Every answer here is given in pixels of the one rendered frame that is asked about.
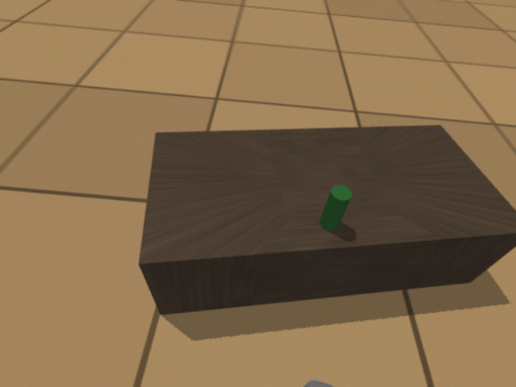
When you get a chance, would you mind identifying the can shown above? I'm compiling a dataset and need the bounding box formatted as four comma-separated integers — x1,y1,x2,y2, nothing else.
320,185,352,231

